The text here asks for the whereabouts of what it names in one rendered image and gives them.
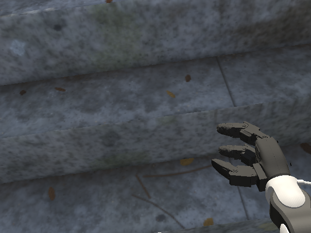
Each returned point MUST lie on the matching robot right hand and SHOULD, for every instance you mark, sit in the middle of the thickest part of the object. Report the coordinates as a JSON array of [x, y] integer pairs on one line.
[[264, 162]]

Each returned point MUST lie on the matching right robot forearm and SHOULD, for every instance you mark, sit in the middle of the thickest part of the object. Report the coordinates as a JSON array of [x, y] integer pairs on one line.
[[289, 205]]

